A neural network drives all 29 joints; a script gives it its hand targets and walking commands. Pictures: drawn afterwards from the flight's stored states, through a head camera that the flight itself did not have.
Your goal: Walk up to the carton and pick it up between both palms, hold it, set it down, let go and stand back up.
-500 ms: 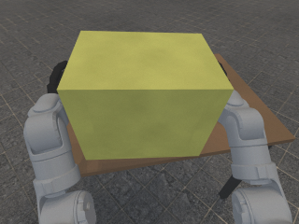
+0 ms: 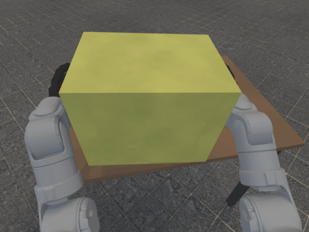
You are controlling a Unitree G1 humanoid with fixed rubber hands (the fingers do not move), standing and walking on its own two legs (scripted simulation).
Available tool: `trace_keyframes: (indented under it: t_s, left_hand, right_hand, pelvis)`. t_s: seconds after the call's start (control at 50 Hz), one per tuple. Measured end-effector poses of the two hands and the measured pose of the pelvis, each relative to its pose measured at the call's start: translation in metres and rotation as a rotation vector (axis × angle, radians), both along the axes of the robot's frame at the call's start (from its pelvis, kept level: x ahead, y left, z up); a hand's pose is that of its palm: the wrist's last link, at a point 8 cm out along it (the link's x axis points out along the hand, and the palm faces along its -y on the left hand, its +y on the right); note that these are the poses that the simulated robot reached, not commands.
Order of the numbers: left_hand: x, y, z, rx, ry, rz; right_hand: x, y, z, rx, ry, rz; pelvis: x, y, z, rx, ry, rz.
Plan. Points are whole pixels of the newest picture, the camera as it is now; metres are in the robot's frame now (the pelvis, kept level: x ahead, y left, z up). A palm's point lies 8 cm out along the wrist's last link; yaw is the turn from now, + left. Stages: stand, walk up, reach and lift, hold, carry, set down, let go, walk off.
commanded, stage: hold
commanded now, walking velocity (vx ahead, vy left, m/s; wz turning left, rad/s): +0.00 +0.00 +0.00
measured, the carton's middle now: (148, 100) +0.35 +0.00 +0.20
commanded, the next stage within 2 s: none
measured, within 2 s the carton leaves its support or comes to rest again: neither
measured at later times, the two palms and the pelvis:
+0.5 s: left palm (61, 100) +0.34 +0.18 +0.22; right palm (227, 94) +0.35 -0.18 +0.20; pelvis +0.00 +0.00 +0.00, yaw +0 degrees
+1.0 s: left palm (61, 100) +0.34 +0.18 +0.22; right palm (227, 94) +0.35 -0.18 +0.20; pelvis +0.00 +0.00 +0.00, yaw +0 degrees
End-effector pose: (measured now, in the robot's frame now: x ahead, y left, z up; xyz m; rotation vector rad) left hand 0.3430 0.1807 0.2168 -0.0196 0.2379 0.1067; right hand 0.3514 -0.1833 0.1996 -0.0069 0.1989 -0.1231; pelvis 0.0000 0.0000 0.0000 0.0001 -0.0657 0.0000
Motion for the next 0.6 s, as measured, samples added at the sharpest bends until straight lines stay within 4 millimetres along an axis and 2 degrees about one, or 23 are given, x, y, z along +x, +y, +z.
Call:
trace_keyframes:
  t_s: [0.6]
  left_hand:
    - [0.0, 0.0, 0.0, 0.0, 0.0, 0.0]
  right_hand:
    - [0.0, 0.0, 0.0, 0.0, 0.0, 0.0]
  pelvis:
    - [0.0, 0.0, 0.0, 0.0, 0.0, 0.0]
